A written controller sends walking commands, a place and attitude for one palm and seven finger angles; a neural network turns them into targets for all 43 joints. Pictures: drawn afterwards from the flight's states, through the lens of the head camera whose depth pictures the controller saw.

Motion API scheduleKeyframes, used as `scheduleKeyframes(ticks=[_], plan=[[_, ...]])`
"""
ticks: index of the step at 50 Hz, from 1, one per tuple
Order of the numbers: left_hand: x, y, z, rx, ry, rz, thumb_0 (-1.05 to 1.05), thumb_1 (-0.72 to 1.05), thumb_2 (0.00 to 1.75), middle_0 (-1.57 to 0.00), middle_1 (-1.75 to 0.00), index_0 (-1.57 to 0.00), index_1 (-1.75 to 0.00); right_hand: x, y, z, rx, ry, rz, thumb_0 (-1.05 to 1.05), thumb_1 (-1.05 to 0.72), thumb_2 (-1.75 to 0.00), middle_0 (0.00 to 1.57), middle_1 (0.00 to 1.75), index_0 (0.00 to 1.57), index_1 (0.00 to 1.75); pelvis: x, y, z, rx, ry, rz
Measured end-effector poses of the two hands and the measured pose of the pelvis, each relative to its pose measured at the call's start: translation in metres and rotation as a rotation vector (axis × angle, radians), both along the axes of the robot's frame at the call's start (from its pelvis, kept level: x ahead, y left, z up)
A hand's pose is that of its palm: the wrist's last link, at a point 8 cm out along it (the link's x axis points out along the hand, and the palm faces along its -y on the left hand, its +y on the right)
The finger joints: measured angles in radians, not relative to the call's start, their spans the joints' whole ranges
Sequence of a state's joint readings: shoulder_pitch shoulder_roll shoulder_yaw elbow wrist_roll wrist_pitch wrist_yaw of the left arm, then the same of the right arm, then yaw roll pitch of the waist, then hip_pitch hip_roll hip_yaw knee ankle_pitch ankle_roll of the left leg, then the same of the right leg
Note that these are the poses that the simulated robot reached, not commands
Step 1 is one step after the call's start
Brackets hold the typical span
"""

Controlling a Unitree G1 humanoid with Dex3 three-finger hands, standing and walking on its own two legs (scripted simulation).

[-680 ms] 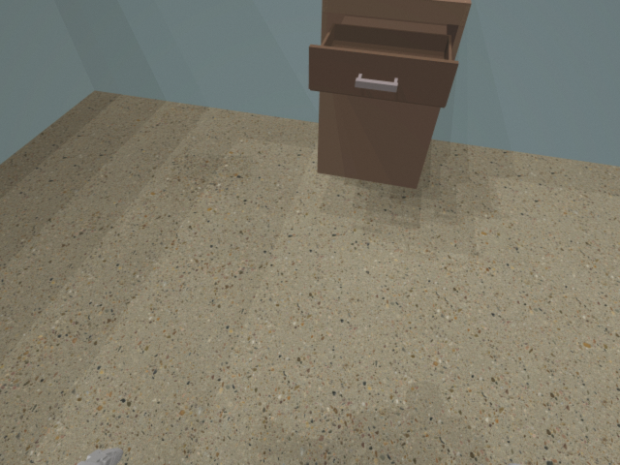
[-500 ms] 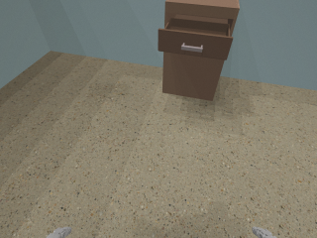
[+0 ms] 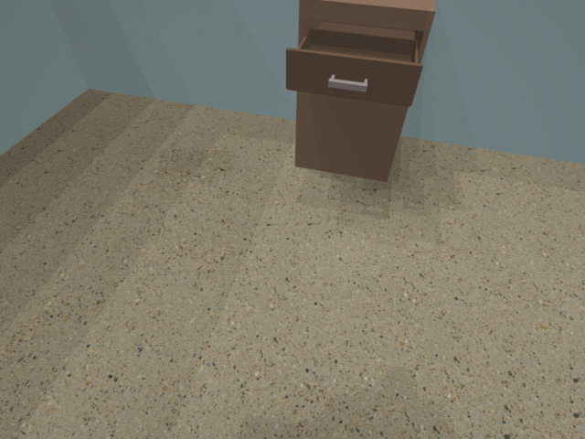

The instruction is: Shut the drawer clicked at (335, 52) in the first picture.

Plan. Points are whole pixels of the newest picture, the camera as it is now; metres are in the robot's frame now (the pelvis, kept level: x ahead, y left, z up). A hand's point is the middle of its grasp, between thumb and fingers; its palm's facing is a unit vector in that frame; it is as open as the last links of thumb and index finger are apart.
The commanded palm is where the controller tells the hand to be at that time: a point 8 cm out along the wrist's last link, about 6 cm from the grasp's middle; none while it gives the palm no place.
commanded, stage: stand and wait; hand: left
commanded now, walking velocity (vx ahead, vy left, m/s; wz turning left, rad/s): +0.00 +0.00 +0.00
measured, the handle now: (348, 82) +1.21 -0.12 -0.10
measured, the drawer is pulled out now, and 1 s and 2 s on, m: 0.30 0.30 0.30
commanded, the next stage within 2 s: look at it before walking up in 0.32 s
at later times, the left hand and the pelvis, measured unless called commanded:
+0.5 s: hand out of the picture +0.06 +0.24 -0.16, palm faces -0.03 -0.95 -0.32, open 7.4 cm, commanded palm none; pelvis -0.01 +0.00 +0.00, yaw +0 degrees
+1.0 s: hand out of the picture +0.07 +0.25 -0.15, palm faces -0.02 -0.94 -0.33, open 7.4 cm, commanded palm none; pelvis +0.00 +0.00 +0.00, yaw +0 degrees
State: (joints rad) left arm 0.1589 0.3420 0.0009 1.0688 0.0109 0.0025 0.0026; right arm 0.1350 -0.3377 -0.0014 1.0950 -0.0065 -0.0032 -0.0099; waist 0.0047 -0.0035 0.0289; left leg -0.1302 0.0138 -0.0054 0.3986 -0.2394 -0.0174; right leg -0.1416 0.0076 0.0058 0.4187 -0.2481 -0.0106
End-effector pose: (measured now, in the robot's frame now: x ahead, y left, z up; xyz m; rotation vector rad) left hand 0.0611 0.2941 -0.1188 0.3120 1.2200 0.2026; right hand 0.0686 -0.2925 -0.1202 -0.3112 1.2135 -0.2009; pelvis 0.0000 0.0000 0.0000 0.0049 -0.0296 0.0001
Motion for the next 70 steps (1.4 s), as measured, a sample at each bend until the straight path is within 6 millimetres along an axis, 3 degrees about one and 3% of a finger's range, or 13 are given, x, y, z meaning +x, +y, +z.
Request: scheduleKeyframes(ticks=[14, 55, 60, 66, 70], plan=[[-0.002, -0.005, 0.000, -0.014, -0.007, -0.014, 0.00, 0.91, 0.90, -0.20, -0.30, -0.20, -0.30, -0.013, 0.004, -0.002, 0.016, 0.009, -0.003, 0.00, -0.90, -0.90, 0.21, 0.30, 0.21, 0.29, -0.009, 0.000, 0.001, 0.000, 0.004, -0.003], [-0.001, -0.005, 0.001, -0.011, -0.001, -0.008, 0.00, 0.91, 0.90, -0.20, -0.30, -0.20, -0.30, -0.001, 0.003, 0.002, 0.010, -0.006, -0.001, 0.00, -0.90, -0.90, 0.21, 0.30, 0.21, 0.29, -0.003, -0.001, 0.003, -0.001, 0.004, -0.008], [-0.009, -0.016, -0.010, -0.041, 0.039, -0.004, 0.00, 0.91, 0.90, -0.20, -0.30, -0.20, -0.30, -0.009, 0.013, -0.006, 0.034, 0.006, -0.026, 0.00, -0.90, -0.90, 0.20, 0.30, 0.21, 0.29, 0.004, 0.000, -0.001, -0.002, 0.008, -0.039], [-0.021, -0.041, -0.030, -0.107, 0.138, -0.008, 0.00, 0.91, 0.90, -0.20, -0.30, -0.20, -0.30, -0.036, 0.028, -0.027, 0.091, 0.057, -0.117, 0.00, -0.90, -0.90, 0.21, 0.30, 0.21, 0.29, 0.028, -0.005, -0.013, 0.011, 0.021, -0.094], [-0.011, -0.065, -0.037, -0.127, 0.188, -0.026, 0.00, 0.91, 0.90, -0.20, -0.30, -0.20, -0.30, -0.058, 0.030, -0.043, 0.130, 0.121, -0.200, 0.00, -0.90, -0.90, 0.21, 0.30, 0.21, 0.29, 0.049, -0.017, -0.022, 0.009, 0.016, -0.133]])
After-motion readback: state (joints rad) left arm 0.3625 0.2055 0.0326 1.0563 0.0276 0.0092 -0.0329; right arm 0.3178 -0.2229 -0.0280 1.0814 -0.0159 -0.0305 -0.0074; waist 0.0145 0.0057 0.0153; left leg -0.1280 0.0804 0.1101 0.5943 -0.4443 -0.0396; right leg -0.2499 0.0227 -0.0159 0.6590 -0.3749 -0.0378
